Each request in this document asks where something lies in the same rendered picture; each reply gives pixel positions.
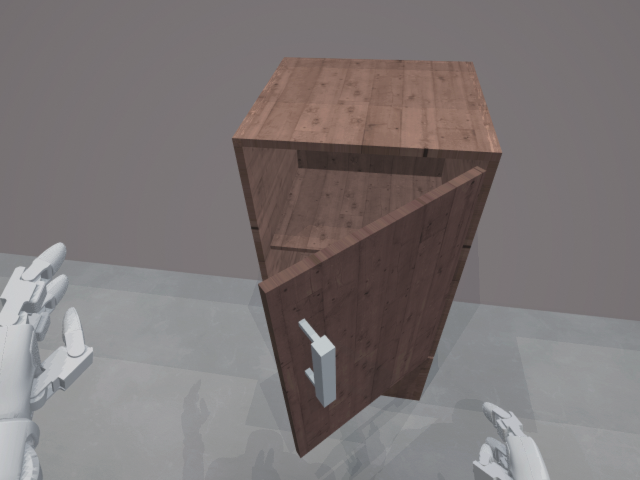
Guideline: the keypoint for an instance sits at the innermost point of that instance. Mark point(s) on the left robot forearm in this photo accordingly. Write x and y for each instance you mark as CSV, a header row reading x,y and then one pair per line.
x,y
18,460

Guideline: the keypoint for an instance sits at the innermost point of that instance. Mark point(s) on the robot right hand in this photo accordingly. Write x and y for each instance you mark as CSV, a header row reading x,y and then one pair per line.
x,y
520,459

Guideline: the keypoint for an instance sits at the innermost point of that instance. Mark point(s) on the cupboard door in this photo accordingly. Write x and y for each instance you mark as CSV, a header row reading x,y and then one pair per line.
x,y
378,295

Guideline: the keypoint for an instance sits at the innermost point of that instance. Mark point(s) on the robot left hand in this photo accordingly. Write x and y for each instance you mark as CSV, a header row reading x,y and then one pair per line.
x,y
24,320

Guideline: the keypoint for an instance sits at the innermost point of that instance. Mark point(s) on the handle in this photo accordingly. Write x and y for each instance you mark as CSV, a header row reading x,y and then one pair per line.
x,y
324,365

